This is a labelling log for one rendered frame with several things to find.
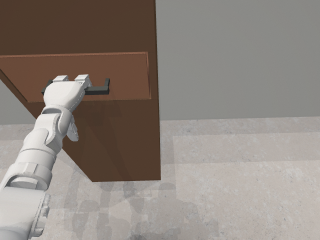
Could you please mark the drawer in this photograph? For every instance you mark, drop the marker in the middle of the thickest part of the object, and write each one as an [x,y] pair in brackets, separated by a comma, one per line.
[128,72]

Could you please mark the cabinet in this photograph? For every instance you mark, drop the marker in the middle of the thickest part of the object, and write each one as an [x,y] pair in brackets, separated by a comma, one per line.
[118,139]

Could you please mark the handle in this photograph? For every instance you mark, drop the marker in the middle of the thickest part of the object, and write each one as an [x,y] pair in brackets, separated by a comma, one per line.
[90,90]

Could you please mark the left robot hand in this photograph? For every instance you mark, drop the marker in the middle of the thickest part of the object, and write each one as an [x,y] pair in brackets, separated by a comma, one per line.
[67,94]

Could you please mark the left robot forearm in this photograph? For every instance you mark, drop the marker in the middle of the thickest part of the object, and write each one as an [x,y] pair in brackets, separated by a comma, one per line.
[33,166]

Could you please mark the robot left upper arm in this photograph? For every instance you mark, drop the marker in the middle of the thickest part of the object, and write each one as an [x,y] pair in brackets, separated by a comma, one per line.
[23,213]

